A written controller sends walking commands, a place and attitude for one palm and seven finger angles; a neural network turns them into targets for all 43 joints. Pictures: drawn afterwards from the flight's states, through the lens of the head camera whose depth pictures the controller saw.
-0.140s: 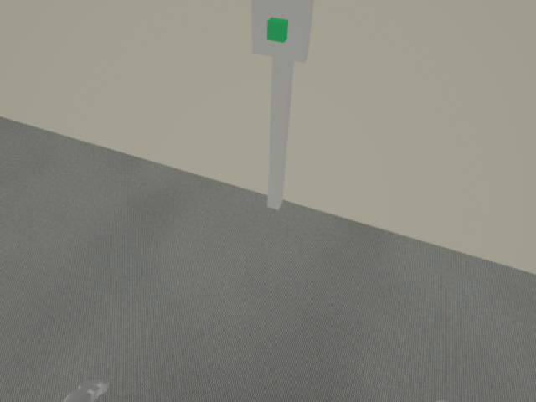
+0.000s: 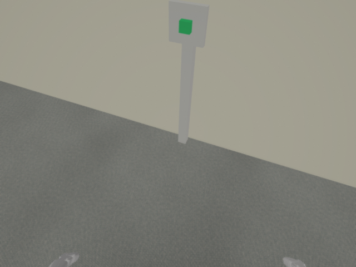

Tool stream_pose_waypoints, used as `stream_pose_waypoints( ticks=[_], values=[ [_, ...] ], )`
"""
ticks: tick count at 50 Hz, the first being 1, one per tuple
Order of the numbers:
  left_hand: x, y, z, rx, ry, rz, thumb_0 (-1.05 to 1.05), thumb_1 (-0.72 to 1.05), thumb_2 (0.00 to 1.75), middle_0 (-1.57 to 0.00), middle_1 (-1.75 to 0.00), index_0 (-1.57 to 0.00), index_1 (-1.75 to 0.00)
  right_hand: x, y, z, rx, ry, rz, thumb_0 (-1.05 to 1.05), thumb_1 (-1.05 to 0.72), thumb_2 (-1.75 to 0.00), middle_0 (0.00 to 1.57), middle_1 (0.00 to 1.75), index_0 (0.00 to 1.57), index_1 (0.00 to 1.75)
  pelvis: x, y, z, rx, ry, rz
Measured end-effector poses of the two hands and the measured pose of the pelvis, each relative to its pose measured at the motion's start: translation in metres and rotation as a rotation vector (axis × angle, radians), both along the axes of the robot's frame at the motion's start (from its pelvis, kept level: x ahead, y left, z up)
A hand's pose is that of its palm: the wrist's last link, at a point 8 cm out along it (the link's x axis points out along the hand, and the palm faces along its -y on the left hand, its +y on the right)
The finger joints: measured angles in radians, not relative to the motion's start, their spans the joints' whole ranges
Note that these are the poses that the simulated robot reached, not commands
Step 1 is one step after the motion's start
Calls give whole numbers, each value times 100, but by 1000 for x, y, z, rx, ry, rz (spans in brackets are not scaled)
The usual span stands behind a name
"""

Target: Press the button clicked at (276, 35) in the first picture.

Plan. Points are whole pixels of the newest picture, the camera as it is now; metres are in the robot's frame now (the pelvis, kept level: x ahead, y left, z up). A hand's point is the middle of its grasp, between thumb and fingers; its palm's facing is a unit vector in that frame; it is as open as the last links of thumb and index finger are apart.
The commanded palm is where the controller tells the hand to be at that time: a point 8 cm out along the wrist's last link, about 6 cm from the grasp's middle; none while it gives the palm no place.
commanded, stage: stand and wait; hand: left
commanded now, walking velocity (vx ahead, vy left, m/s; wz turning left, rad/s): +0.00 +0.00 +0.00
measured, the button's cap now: (185, 26) +1.08 +0.03 +0.10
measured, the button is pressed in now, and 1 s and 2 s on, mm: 0 0 0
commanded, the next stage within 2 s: look at it before walking up in 0.98 s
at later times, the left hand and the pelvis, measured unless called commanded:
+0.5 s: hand out of the picture +0.04 +0.24 -0.15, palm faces -0.02 -0.94 -0.35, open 7.4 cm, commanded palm none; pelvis -0.03 -0.01 +0.01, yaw +0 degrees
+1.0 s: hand out of the picture +0.04 +0.22 -0.15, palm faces -0.02 -0.94 -0.34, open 7.4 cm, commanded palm none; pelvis -0.03 -0.03 +0.01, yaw +0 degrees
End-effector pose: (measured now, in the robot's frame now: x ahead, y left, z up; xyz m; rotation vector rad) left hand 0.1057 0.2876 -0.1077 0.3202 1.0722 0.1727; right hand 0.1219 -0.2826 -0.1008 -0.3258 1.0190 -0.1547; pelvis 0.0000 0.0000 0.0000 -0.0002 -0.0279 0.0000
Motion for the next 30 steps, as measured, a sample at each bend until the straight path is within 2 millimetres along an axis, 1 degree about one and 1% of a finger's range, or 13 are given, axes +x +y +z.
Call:
stream_pose_waypoints(
  ticks=[3,7,15,20,25,30],
  values=[
    [-6,-4,-1,-10,6,5,0,91,90,-20,-30,-20,-30,0,0,1,3,-3,3,1,-91,-90,20,30,21,30,-2,-1,1,1,-5,1],
    [-18,-6,-3,-16,30,14,0,91,90,-20,-30,-20,-30,-7,-3,1,1,13,-1,1,-91,-90,20,30,21,30,-6,-3,3,2,-9,2],
    [-51,-6,-6,-9,102,38,0,91,90,-20,-30,-20,-30,-37,-15,-3,-9,87,-26,1,-91,-90,20,30,21,30,-15,-8,5,2,-13,4],
    [-66,-5,-6,2,138,49,0,91,90,-20,-30,-20,-30,-57,-22,-7,-11,134,-44,1,-91,-90,20,30,21,30,-20,-11,6,3,-16,4],
    [-74,-5,-4,10,148,54,0,91,90,-20,-30,-20,-30,-73,-26,-10,-7,165,-57,1,-91,-90,20,30,21,30,-25,-14,7,3,-20,5],
    [-76,-8,-2,13,141,52,0,91,90,-20,-30,-20,-30,-83,-29,-11,-1,179,-62,1,-91,-90,20,30,21,30,-29,-17,8,4,-22,6]
  ],
)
